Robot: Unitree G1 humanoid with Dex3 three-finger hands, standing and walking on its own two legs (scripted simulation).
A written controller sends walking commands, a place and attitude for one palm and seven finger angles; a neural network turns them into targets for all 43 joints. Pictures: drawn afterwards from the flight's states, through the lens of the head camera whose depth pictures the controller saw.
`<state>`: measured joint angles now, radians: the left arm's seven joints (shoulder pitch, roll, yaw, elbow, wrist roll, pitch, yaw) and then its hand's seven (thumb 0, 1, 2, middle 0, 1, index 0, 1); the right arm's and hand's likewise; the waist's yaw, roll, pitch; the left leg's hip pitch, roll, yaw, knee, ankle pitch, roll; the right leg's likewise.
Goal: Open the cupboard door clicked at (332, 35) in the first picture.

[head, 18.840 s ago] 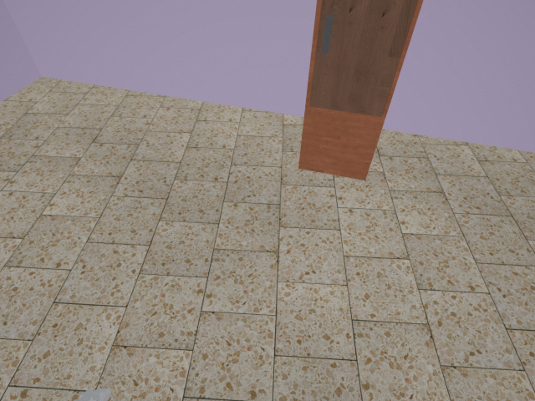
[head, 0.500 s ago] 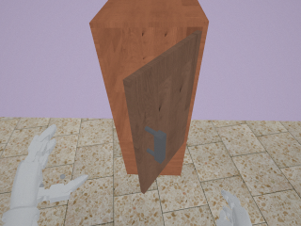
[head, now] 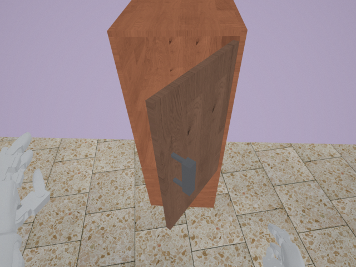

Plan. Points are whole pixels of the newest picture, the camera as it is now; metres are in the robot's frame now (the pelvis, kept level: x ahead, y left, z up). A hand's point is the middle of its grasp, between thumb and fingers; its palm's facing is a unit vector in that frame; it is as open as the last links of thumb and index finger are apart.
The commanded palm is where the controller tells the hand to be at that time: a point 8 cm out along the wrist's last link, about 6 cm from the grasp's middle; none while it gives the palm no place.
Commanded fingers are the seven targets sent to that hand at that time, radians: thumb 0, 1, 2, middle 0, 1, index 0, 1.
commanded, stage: draw the hand back to the body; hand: left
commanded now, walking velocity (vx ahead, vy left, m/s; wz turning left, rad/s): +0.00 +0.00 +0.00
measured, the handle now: (182, 173) +0.36 +0.04 +0.00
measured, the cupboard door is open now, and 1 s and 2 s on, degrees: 55 55 55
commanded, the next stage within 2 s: step back with the hand held close in 0.16 s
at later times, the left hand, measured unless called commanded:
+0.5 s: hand (54, 186) +0.20 +0.25 +0.15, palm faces +0.38 -0.79 -0.48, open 7.4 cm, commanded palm +0.14 +0.29 +0.17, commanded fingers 0.00 0.90 0.90 -0.20 -0.30 -0.20 -0.30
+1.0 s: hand (0, 243) +0.10 +0.28 +0.15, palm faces +0.44 -0.75 -0.50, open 7.4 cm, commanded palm +0.04 +0.31 +0.17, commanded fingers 0.00 0.90 0.90 -0.20 -0.30 -0.20 -0.30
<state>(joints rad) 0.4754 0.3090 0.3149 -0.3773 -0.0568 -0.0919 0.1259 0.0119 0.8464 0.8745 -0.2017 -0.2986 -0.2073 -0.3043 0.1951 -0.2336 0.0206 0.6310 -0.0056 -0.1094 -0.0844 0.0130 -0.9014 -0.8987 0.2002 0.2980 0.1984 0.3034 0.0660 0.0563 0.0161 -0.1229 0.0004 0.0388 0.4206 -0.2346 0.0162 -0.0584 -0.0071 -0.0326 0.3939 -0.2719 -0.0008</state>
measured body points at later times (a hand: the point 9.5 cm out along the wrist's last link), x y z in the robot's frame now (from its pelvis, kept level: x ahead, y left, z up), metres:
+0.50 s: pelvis +0.00 -0.01 +0.00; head +0.01 -0.03 +0.45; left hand +0.18 +0.29 +0.18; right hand +0.18 -0.25 -0.09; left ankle +0.00 +0.11 -0.74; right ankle -0.03 -0.12 -0.74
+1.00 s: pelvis -0.09 +0.01 -0.02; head -0.07 +0.02 +0.43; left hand +0.08 +0.32 +0.17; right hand +0.09 -0.22 -0.09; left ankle +0.00 +0.11 -0.74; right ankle -0.03 -0.11 -0.74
